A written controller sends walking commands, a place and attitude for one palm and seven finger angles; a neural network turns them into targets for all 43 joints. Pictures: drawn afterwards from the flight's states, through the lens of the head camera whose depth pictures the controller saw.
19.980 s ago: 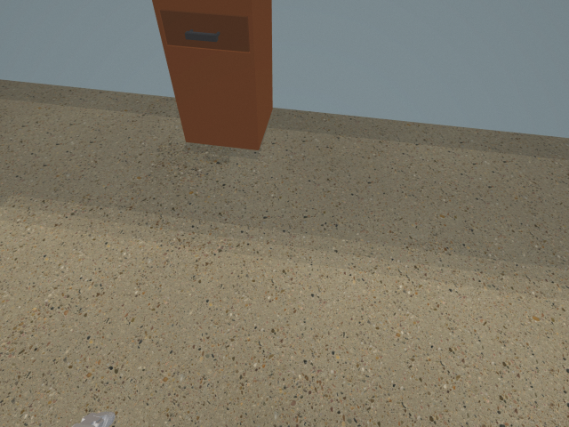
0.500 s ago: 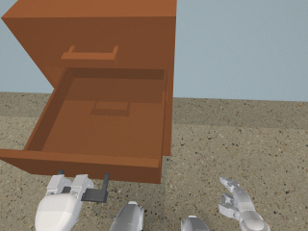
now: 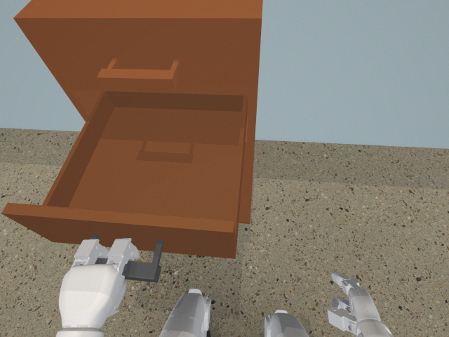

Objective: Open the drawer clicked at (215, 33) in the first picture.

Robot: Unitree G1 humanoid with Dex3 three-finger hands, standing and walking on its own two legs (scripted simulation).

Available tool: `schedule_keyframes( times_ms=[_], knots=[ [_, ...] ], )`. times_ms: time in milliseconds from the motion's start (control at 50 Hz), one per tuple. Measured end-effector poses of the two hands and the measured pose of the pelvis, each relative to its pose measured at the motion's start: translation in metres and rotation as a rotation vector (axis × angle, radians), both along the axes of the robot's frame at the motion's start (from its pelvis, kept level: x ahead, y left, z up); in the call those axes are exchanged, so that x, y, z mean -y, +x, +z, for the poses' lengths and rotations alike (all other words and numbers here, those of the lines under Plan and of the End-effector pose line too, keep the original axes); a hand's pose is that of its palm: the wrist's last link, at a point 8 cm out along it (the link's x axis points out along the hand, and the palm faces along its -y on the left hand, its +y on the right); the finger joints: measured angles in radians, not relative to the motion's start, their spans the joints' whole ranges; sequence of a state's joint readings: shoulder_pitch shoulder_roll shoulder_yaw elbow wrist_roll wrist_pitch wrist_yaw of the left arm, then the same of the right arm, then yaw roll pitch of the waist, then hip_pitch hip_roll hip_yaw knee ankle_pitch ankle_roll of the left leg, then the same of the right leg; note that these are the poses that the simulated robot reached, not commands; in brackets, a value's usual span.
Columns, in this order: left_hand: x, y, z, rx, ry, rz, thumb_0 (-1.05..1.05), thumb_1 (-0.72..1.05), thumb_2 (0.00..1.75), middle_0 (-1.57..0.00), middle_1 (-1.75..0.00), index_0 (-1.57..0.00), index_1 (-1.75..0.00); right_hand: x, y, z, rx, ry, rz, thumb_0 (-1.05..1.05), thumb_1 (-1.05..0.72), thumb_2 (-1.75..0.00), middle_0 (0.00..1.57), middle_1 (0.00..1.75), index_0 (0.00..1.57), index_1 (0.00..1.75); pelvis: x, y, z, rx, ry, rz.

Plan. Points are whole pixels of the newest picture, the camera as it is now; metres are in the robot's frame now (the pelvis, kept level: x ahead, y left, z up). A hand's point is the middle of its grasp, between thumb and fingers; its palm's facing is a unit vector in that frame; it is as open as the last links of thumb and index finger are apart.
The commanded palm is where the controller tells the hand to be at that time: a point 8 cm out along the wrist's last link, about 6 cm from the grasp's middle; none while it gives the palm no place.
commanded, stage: open the thumb to release the handle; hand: left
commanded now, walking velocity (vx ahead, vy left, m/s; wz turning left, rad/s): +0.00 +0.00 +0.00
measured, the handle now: (122, 255) +0.25 +0.21 -0.01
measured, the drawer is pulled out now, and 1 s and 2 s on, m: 0.30 0.30 0.30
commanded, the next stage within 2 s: lift the hand off the handle in 0.20 s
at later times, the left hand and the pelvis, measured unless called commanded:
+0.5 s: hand (110, 292) +0.19 +0.22 -0.03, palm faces -0.02 -0.08 -1.00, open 13.7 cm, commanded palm +0.18 +0.23 +0.02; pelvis -0.01 +0.00 +0.00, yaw +0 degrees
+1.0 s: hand (107, 285) +0.20 +0.22 -0.01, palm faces -0.03 -0.10 -0.99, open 13.8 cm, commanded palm +0.19 +0.23 +0.05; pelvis -0.01 +0.00 +0.02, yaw +0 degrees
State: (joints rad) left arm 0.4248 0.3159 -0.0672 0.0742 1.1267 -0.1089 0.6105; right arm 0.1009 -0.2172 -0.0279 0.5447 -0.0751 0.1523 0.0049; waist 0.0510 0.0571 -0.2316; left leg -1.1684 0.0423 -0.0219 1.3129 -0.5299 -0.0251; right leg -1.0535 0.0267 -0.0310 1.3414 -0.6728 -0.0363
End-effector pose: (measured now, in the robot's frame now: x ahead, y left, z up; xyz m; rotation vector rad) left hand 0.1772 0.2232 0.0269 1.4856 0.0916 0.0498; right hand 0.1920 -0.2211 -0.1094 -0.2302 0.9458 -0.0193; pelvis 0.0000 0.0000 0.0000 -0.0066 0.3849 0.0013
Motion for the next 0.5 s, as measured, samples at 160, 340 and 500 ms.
schedule_keyframes(
  times_ms=[160,340,500],
  knots=[
    [0.000,-0.002,0.001,-0.016,0.001,-0.002,0.00,-0.12,0.46,-0.31,-1.24,-0.35,-1.24,0.006,-0.012,0.011,0.018,-0.005,-0.030,0.01,-0.91,-0.90,0.20,0.30,0.20,0.30,0.003,-0.005,0.006,0.024,-0.001,-0.004],
    [0.000,-0.003,0.000,-0.003,0.001,-0.005,0.00,-0.42,0.33,-0.31,-1.23,-0.33,-1.21,0.016,-0.017,0.012,0.025,-0.029,-0.042,0.01,-0.91,-0.90,0.20,0.30,0.20,0.30,0.003,-0.010,0.004,0.029,-0.005,-0.003],
    [0.000,-0.002,0.000,0.006,0.003,-0.001,0.00,-0.48,0.31,-0.32,-1.23,-0.32,-1.21,0.013,-0.019,0.009,0.018,-0.028,-0.040,0.01,-0.91,-0.90,0.20,0.30,0.20,0.30,0.001,-0.012,0.004,0.030,-0.004,-0.002]
  ],
)
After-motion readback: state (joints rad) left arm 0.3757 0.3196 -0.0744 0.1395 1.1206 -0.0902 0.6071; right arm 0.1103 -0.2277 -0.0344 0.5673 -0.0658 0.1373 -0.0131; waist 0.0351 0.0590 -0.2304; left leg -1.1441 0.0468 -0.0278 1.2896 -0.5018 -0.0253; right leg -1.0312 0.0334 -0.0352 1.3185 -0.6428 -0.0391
